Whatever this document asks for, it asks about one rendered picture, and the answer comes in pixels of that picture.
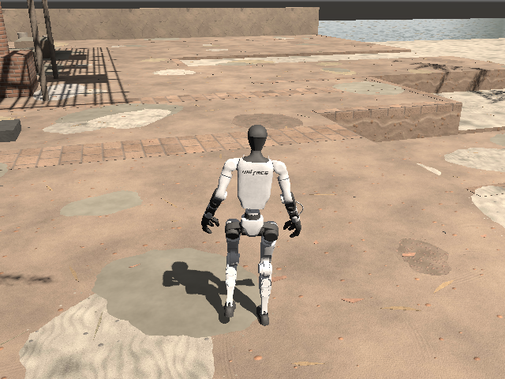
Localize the robot right upper arm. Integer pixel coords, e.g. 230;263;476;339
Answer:
272;160;293;204

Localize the robot left upper arm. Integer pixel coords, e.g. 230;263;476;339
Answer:
214;158;240;201

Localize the robot torso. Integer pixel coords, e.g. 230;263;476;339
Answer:
237;155;274;237

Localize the left robot hand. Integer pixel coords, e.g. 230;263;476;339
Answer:
201;215;219;234

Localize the robot left shin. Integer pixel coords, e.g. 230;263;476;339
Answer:
226;253;237;307

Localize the right robot hand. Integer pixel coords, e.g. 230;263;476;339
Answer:
283;220;301;238

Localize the right robot forearm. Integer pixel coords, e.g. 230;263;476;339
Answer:
285;192;300;223

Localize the left robot forearm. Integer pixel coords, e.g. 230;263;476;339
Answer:
204;188;221;219

